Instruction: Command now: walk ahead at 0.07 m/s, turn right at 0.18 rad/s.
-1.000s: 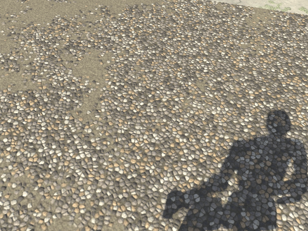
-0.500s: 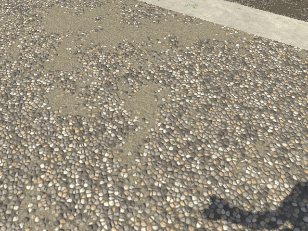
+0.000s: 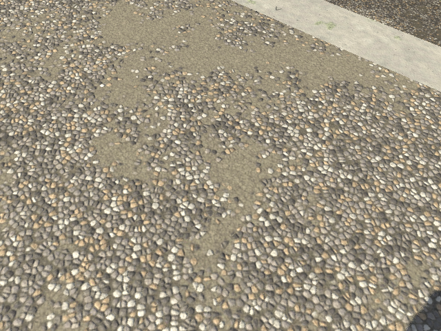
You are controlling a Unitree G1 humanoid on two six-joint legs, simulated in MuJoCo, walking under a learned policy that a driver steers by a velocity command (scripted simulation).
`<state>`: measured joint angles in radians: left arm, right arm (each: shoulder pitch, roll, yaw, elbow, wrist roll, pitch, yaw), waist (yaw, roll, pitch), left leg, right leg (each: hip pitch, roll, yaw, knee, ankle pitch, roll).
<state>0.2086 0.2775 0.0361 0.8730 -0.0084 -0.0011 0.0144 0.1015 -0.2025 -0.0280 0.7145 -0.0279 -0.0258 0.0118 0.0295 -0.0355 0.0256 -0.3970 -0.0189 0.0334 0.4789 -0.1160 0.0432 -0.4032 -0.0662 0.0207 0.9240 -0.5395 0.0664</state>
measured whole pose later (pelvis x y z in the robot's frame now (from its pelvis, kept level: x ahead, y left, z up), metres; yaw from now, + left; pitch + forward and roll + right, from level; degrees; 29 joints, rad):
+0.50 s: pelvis +0.01 -0.05 +0.02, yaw -15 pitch +3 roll +3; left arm 0.26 0.28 0.06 0.76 -0.02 0.00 0.04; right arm 0.08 -0.30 -0.10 0.80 0.01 0.01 -0.04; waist 0.02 0.02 0.01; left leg -0.52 -0.02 -0.06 0.91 -0.28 -0.06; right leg -0.25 0.03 0.09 0.41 -0.20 -0.07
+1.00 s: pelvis +0.16 -0.07 +0.01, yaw -33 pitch +3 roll +1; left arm 0.20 0.31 0.07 0.63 -0.03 -0.03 -0.02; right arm 0.33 -0.26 -0.07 0.88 0.00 -0.09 -0.01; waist -0.07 -0.06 0.00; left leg 0.01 0.00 0.10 0.25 -0.30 0.00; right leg -0.74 -0.09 0.06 0.94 -0.09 0.02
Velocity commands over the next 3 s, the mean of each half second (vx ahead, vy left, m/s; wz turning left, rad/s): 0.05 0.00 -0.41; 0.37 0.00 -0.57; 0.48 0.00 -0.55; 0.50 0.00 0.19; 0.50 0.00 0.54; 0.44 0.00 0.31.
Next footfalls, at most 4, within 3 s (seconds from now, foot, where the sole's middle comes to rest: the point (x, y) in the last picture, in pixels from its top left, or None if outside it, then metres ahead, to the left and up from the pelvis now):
0.24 right None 0.03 -0.13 -0.77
0.72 left None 0.17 0.07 -0.77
1.16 right None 0.30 -0.35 -0.77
1.68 left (362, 278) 0.65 -0.43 -0.77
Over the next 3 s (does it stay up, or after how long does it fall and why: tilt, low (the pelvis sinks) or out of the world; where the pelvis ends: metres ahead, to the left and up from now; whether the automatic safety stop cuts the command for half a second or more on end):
stays up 1.07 -0.69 0.01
